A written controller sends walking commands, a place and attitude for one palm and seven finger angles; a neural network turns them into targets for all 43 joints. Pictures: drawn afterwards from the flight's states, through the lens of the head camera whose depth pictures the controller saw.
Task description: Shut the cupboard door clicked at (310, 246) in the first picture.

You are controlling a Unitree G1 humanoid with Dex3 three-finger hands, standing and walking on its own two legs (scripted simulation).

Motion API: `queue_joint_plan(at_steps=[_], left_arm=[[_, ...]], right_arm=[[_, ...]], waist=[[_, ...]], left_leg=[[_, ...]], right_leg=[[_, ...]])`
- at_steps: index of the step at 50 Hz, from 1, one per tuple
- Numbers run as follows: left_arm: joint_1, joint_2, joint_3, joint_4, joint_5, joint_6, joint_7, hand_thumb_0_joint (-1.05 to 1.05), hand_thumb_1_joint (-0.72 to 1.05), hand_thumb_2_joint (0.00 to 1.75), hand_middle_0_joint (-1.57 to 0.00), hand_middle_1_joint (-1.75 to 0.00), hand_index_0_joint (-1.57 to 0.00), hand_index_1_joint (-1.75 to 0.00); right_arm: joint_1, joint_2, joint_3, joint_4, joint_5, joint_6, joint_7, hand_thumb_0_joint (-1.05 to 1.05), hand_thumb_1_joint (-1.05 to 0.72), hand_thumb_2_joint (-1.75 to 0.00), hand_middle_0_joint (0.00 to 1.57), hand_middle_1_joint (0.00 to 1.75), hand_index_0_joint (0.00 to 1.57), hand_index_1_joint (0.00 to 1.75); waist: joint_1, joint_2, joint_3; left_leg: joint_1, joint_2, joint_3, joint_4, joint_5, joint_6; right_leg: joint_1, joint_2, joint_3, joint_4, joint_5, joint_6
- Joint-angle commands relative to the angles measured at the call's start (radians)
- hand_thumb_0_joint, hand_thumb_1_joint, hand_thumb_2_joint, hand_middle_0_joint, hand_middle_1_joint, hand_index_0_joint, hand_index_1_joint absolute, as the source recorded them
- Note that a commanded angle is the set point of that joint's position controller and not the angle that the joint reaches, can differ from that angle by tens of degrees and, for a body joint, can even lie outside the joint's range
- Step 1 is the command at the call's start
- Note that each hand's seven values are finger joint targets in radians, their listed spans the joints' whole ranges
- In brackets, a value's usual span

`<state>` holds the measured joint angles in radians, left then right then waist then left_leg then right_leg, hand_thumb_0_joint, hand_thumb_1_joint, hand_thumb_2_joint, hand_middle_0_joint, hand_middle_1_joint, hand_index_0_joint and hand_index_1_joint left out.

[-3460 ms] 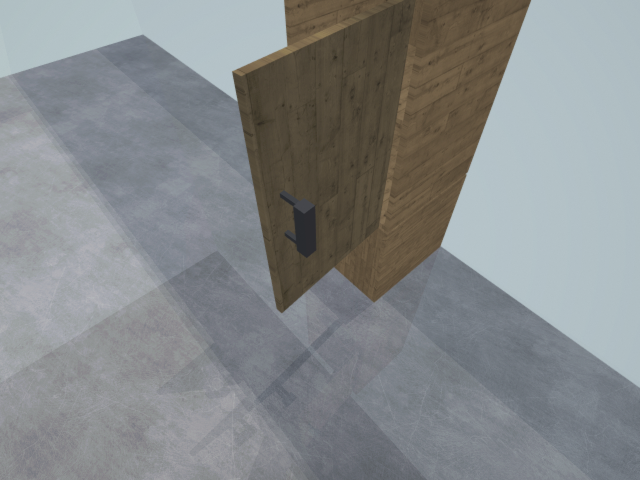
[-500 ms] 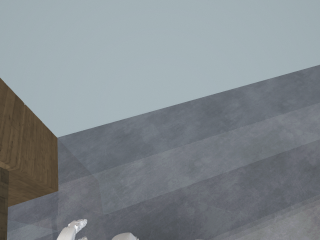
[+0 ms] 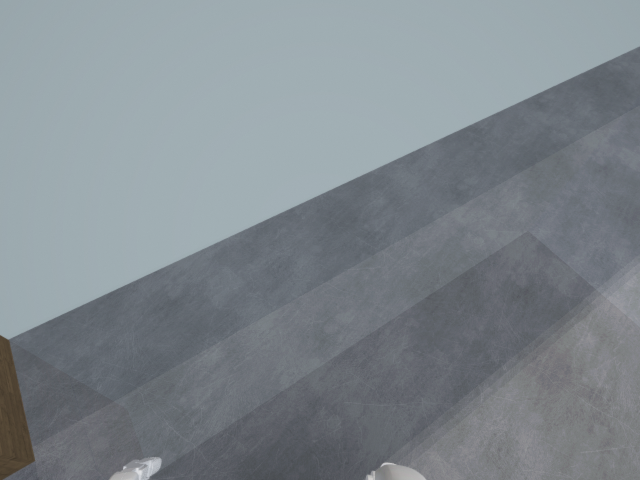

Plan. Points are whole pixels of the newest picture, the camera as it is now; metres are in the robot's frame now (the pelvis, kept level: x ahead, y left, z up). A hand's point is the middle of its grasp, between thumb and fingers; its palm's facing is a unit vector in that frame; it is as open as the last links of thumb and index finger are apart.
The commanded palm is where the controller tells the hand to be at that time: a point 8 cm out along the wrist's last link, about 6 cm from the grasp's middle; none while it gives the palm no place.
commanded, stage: walk around to get in front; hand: left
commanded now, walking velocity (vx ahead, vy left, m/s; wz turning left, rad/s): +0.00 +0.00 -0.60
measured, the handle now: out of the picture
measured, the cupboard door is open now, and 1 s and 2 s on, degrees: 95 95 95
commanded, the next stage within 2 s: none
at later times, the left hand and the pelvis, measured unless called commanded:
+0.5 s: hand (224, 451) +0.17 +0.15 -0.18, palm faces -0.27 -0.94 -0.19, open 7.4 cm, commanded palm none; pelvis +0.02 -0.02 -0.01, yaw -18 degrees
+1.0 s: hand (290, 412) +0.22 +0.06 -0.17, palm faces -0.53 -0.82 -0.21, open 7.4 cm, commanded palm none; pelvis +0.09 -0.09 +0.00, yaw -35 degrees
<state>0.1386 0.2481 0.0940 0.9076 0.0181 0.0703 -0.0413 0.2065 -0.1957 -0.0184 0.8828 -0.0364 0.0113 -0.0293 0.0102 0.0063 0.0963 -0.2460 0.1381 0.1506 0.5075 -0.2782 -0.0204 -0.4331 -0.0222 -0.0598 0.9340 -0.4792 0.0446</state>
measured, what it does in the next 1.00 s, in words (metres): steps to the right, turning right: right foot, then left foot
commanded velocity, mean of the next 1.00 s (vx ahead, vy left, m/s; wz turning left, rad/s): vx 0.14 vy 0.00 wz -0.59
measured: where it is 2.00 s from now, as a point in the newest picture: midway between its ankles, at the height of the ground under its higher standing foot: (454, 416)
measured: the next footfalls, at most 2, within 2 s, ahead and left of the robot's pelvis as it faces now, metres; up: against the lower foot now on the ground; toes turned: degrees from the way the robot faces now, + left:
right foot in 0.10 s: +0.04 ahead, -0.14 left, +0.00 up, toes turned -9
left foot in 0.42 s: +0.10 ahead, +0.08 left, +0.00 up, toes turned -12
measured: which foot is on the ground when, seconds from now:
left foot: down 0.00-0.10, up 0.12-0.40, down 0.42-0.76, up 0.78-1.00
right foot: up 0.00-0.08, down 0.10-0.42, up 0.44-0.74, down 0.76-1.00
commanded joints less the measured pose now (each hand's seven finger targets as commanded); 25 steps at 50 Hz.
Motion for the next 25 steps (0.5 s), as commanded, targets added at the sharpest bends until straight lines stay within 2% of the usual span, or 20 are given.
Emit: queue_joint_plan(at_steps=[1, 2, 3, 4, 5, 6, 7, 8, 9, 11, 13, 16, 17, 19, 20, 21, 22, 23, 24, 25], left_arm=[[-0.046, 0.039, -0.004, -0.097, 0.002, -0.036, -0.003, 0.00, 0.90, 0.90, -0.20, -0.30, -0.20, -0.30], [-0.018, 0.051, -0.002, -0.090, 0.004, -0.039, -0.001, 0.00, 0.90, 0.90, -0.20, -0.30, -0.20, -0.30], [0.037, 0.072, 0.005, -0.075, 0.004, -0.042, 0.001, 0.00, 0.90, 0.90, -0.20, -0.30, -0.20, -0.30], [0.110, 0.154, 0.019, -0.054, 0.012, -0.051, 0.012, 0.00, 0.90, 0.90, -0.20, -0.30, -0.20, -0.30], [0.174, 0.260, 0.043, -0.031, 0.012, -0.058, 0.028, 0.00, 0.90, 0.90, -0.20, -0.30, -0.20, -0.30], [0.202, 0.272, 0.036, -0.028, -0.004, -0.057, 0.037, 0.00, 0.90, 0.90, -0.20, -0.30, -0.20, -0.30], [0.141, 0.234, 0.042, -0.035, 0.001, -0.053, 0.051, 0.00, 0.90, 0.90, -0.20, -0.30, -0.20, -0.30], [0.086, 0.204, 0.031, -0.053, 0.001, -0.051, 0.055, 0.00, 0.90, 0.90, -0.20, -0.30, -0.20, -0.30], [0.048, 0.173, 0.023, -0.068, 0.001, -0.051, 0.058, 0.00, 0.90, 0.90, -0.20, -0.30, -0.20, -0.30], [0.023, 0.165, 0.017, -0.080, 0.002, -0.055, 0.057, 0.00, 0.90, 0.90, -0.20, -0.30, -0.20, -0.30], [0.022, 0.174, 0.020, -0.080, 0.006, -0.054, 0.056, 0.00, 0.90, 0.90, -0.20, -0.30, -0.20, -0.30], [0.007, 0.184, 0.024, -0.082, 0.009, -0.048, 0.051, 0.00, 0.90, 0.90, -0.20, -0.30, -0.20, -0.30], [0.007, 0.181, 0.024, -0.077, 0.009, -0.047, 0.050, 0.00, 0.90, 0.90, -0.20, -0.30, -0.20, -0.30], [-0.023, 0.169, 0.023, -0.083, 0.000, -0.041, 0.046, 0.00, 0.90, 0.90, -0.20, -0.30, -0.20, -0.30], [-0.038, 0.142, 0.017, -0.094, -0.006, -0.036, 0.043, 0.00, 0.90, 0.90, -0.20, -0.30, -0.20, -0.30], [-0.006, 0.075, 0.005, -0.115, -0.015, -0.029, 0.033, 0.00, 0.90, 0.90, -0.20, -0.30, -0.20, -0.30], [-0.026, 0.081, -0.001, -0.137, -0.007, -0.036, 0.026, 0.00, 0.90, 0.90, -0.20, -0.30, -0.20, -0.30], [-0.037, 0.099, 0.011, -0.117, 0.011, -0.032, 0.021, 0.00, 0.90, 0.90, -0.20, -0.30, -0.20, -0.30], [-0.031, 0.099, 0.020, -0.105, 0.012, -0.034, 0.012, 0.00, 0.90, 0.90, -0.20, -0.30, -0.20, -0.30], [-0.020, 0.086, 0.019, -0.093, 0.007, -0.031, 0.005, 0.00, 0.90, 0.90, -0.20, -0.30, -0.20, -0.30]], right_arm=[[0.083, -0.245, -0.078, -0.030, 0.002, -0.007, -0.003, 0.00, -0.90, -0.90, 0.20, 0.30, 0.20, 0.30], [0.073, -0.242, -0.080, -0.031, 0.005, -0.003, 0.000, 0.00, -0.90, -0.90, 0.20, 0.30, 0.20, 0.30], [0.051, -0.242, -0.082, -0.039, 0.009, 0.000, 0.001, 0.00, -0.90, -0.90, 0.20, 0.30, 0.20, 0.30], [0.037, -0.200, -0.077, -0.055, 0.020, 0.002, 0.007, 0.00, -0.90, -0.90, 0.20, 0.30, 0.20, 0.30], [-0.030, -0.121, -0.053, -0.109, 0.026, 0.003, 0.010, 0.00, -0.90, -0.90, 0.20, 0.30, 0.20, 0.30], [-0.042, -0.154, -0.048, -0.114, 0.028, 0.015, 0.000, 0.00, -0.90, -0.90, 0.20, 0.30, 0.20, 0.30], [-0.067, -0.139, -0.054, -0.107, 0.030, 0.020, -0.006, 0.00, -0.90, -0.90, 0.20, 0.30, 0.20, 0.30], [-0.064, -0.152, -0.054, -0.087, 0.027, 0.022, -0.008, 0.00, -0.90, -0.90, 0.20, 0.30, 0.20, 0.30], [-0.057, -0.152, -0.056, -0.073, 0.026, 0.023, -0.005, 0.00, -0.90, -0.90, 0.20, 0.30, 0.20, 0.30], [-0.032, -0.132, -0.052, -0.054, 0.025, 0.026, 0.001, 0.00, -0.90, -0.90, 0.20, 0.30, 0.20, 0.30], [-0.022, -0.116, -0.049, -0.048, 0.027, 0.024, 0.003, 0.00, -0.90, -0.90, 0.20, 0.30, 0.20, 0.30], [-0.011, -0.112, -0.049, -0.055, 0.030, 0.016, 0.002, 0.00, -0.90, -0.90, 0.20, 0.30, 0.20, 0.30], [-0.002, -0.113, -0.049, -0.053, 0.031, 0.012, 0.000, 0.00, -0.90, -0.90, 0.20, 0.30, 0.20, 0.30], [0.062, -0.123, -0.050, -0.035, 0.031, 0.003, -0.008, 0.00, -0.90, -0.90, 0.20, 0.30, 0.20, 0.30], [0.109, -0.155, -0.055, -0.023, 0.027, -0.006, -0.012, 0.00, -0.90, -0.90, 0.20, 0.30, 0.20, 0.30], [0.125, -0.257, -0.071, -0.028, 0.009, -0.015, -0.014, 0.00, -0.90, -0.90, 0.20, 0.30, 0.20, 0.30], [0.146, -0.298, -0.077, -0.046, 0.006, -0.013, -0.016, 0.00, -0.90, -0.90, 0.20, 0.30, 0.20, 0.30], [0.122, -0.267, -0.066, -0.037, -0.002, -0.020, -0.018, 0.00, -0.90, -0.90, 0.20, 0.30, 0.20, 0.30], [0.080, -0.239, -0.058, -0.055, -0.001, -0.024, -0.020, 0.00, -0.90, -0.90, 0.20, 0.30, 0.20, 0.30], [0.038, -0.224, -0.052, -0.066, -0.001, -0.025, -0.020, 0.00, -0.90, -0.90, 0.20, 0.30, 0.20, 0.30]], waist=[[-0.049, 0.229, -0.147], [-0.034, 0.213, -0.144], [0.001, 0.173, -0.155], [0.038, -0.029, -0.182], [0.082, -0.352, -0.165], [0.099, -0.276, -0.172], [0.065, -0.267, -0.157], [0.043, -0.288, -0.141], [0.023, -0.253, -0.134], [-0.001, -0.171, -0.150], [-0.001, -0.145, -0.164], [-0.005, -0.158, -0.145], [-0.008, -0.156, -0.153], [-0.045, -0.141, -0.151], [-0.069, -0.061, -0.160], [-0.063, 0.223, -0.160], [-0.074, 0.285, -0.150], [-0.062, 0.233, -0.134], [-0.032, 0.188, -0.111], [-0.011, 0.172, -0.106]], left_leg=[[0.137, 0.219, -0.071, -0.061, 0.493, 0.106], [0.110, 0.206, -0.047, -0.021, 0.442, 0.082], [0.035, 0.188, -0.023, 0.056, 0.343, 0.042], [-0.133, 0.121, 0.033, 0.228, 0.138, -0.015], [-0.371, -0.039, 0.052, 0.481, -0.383, -0.064], [-0.361, -0.030, -0.097, 0.585, -0.387, -0.055], [-0.392, -0.026, -0.126, 0.647, -0.336, -0.057], [-0.393, -0.016, -0.147, 0.657, -0.270, -0.062], [-0.354, -0.017, -0.147, 0.637, -0.217, -0.067], [-0.283, -0.040, -0.128, 0.557, -0.167, -0.073], [-0.226, -0.063, -0.111, 0.441, -0.149, -0.072], [-0.158, -0.093, -0.105, 0.283, -0.141, -0.061], [-0.128, -0.103, -0.102, 0.223, -0.124, -0.058], [0.011, -0.108, -0.102, 0.038, -0.003, -0.047], [0.127, -0.045, -0.157, -0.102, 0.037, -0.022], [0.210, 0.203, -0.437, -0.210, 0.048, 0.073], [0.140, 0.377, -0.564, -0.256, 0.123, 0.176], [0.083, 0.355, -0.529, -0.259, 0.175, 0.184], [0.053, 0.302, -0.442, -0.231, 0.256, 0.174], [0.061, 0.258, -0.335, -0.208, 0.322, 0.161]], right_leg=[[0.075, 0.022, -0.060, -0.221, 0.045, -0.017], [0.135, 0.030, -0.069, -0.315, 0.124, -0.026], [0.255, 0.023, -0.061, -0.443, 0.250, -0.041], [0.439, -0.116, 0.112, -0.537, 0.449, -0.091], [0.510, -0.368, 0.441, -0.583, 0.779, -0.210], [0.424, -0.396, 0.444, -0.579, 0.781, -0.280], [0.411, -0.332, 0.439, -0.562, 0.746, -0.281], [0.380, -0.280, 0.382, -0.550, 0.727, -0.260], [0.336, -0.243, 0.331, -0.544, 0.730, -0.244], [0.294, -0.210, 0.295, -0.539, 0.724, -0.232], [0.276, -0.193, 0.308, -0.537, 0.674, -0.235], [0.236, -0.181, 0.357, -0.539, 0.580, -0.231], [0.237, -0.171, 0.368, -0.524, 0.593, -0.221], [0.149, -0.136, 0.371, -0.479, 0.541, -0.173], [0.047, -0.079, 0.328, -0.416, 0.424, -0.122], [-0.130, 0.068, 0.201, -0.225, 0.104, -0.057], [-0.135, 0.069, 0.093, 0.023, -0.142, -0.027], [-0.138, 0.037, 0.130, 0.179, -0.117, -0.017], [-0.136, 0.015, 0.119, 0.257, -0.066, -0.010], [-0.139, -0.001, 0.100, 0.275, -0.022, 0.000]])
